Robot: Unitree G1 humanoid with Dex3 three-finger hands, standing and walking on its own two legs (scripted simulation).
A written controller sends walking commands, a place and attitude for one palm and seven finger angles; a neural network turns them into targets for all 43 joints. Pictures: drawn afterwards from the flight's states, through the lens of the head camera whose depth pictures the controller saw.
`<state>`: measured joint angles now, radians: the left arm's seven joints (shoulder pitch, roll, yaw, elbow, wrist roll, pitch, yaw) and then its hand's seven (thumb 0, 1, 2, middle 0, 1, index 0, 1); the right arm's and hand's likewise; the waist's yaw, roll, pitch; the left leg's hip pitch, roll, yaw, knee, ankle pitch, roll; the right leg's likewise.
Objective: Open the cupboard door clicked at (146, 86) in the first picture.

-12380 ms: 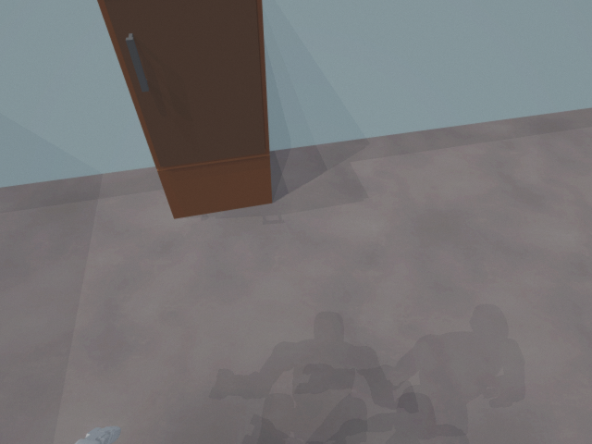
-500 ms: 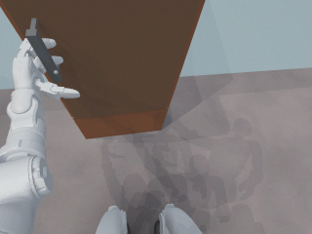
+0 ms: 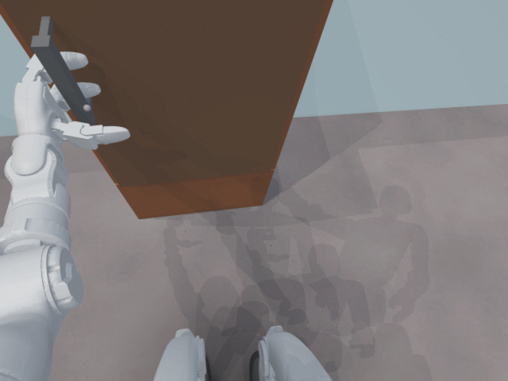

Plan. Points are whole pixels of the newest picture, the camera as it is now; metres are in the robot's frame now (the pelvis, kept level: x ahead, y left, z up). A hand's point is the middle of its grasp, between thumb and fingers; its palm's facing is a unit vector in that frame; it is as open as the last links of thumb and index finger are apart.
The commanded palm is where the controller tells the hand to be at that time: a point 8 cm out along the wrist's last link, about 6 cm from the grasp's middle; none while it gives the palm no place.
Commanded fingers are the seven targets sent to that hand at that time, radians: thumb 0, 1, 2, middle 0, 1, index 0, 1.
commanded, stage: close the thumb around the handle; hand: left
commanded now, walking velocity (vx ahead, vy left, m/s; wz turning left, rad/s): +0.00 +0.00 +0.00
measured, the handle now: (69, 77) +0.57 +0.24 +0.07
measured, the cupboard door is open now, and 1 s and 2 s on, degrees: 1 10 44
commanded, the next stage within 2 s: pull the door open along its arc in 0.50 s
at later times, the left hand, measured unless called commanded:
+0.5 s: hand (85, 108) +0.51 +0.21 +0.06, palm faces +0.10 -1.00 -0.01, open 5.7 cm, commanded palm +0.48 +0.25 +0.06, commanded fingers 0.00 0.90 0.90 -0.40 -1.35 -0.40 -1.35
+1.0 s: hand (92, 145) +0.45 +0.19 +0.06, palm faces +0.06 -1.00 -0.01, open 5.9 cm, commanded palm +0.39 +0.23 +0.06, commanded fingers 0.00 0.90 0.90 -0.40 -1.35 -0.40 -1.35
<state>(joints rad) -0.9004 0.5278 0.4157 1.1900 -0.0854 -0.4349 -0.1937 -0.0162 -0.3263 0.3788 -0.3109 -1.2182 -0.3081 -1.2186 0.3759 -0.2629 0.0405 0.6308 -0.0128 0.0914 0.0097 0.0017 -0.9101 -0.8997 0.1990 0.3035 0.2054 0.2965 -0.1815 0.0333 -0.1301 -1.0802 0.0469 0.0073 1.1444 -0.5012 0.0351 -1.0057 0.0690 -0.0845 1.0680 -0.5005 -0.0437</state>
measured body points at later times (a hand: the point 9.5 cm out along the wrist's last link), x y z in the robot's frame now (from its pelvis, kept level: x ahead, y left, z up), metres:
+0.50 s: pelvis +0.00 +0.01 +0.00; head +0.14 +0.03 +0.43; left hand +0.50 +0.26 +0.07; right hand +0.00 -0.26 -0.11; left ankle +0.01 +0.09 -0.65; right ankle +0.00 -0.10 -0.65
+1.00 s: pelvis +0.02 +0.01 +0.02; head +0.12 +0.02 +0.46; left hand +0.44 +0.25 +0.06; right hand +0.05 -0.25 -0.10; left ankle +0.01 +0.09 -0.65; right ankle +0.00 -0.10 -0.65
